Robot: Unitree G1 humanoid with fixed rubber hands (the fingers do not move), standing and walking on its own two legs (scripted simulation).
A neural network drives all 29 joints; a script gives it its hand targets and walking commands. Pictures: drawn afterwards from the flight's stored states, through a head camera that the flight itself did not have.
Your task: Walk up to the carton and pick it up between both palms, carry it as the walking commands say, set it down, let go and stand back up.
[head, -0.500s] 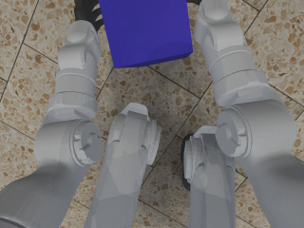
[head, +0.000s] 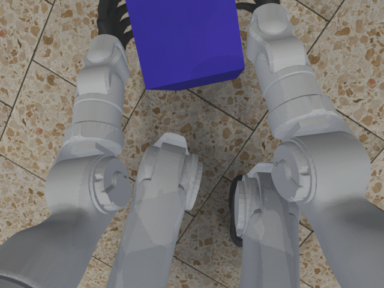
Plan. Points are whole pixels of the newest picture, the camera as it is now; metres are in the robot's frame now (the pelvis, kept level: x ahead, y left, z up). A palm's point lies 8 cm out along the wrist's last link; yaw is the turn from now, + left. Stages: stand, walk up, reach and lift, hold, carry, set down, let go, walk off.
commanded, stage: set down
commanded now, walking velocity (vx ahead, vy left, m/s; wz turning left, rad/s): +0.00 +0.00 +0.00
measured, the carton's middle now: (189, 13) +0.54 +0.14 -0.25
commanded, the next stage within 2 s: none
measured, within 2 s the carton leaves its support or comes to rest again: neither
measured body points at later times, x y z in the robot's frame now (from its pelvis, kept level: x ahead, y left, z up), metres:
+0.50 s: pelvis +0.00 +0.00 +0.00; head +0.37 +0.03 +0.25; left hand +0.47 +0.25 -0.19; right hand +0.56 +0.01 -0.18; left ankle +0.11 +0.14 -0.34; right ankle +0.08 -0.10 -0.34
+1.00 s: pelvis -0.03 +0.02 +0.01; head +0.35 +0.06 +0.24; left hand +0.48 +0.29 -0.16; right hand +0.57 +0.00 -0.16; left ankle +0.11 +0.14 -0.34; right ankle +0.08 -0.09 -0.34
